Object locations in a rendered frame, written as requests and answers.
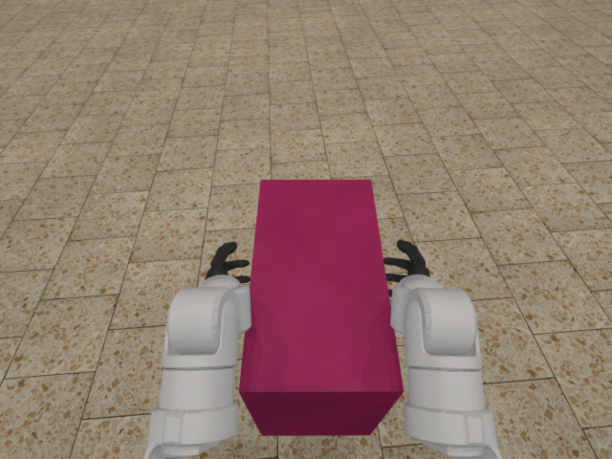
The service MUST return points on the left robot forearm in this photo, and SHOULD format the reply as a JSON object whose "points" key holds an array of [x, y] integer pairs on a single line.
{"points": [[196, 410]]}

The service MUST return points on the right robot forearm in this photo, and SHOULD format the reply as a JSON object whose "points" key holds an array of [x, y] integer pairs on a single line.
{"points": [[446, 408]]}

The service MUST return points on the robot left hand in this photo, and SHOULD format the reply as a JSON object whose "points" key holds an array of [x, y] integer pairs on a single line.
{"points": [[219, 266]]}

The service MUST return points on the robot right hand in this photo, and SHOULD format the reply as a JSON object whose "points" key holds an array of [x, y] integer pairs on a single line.
{"points": [[416, 264]]}

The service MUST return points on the carton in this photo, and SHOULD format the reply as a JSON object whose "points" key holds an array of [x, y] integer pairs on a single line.
{"points": [[320, 357]]}

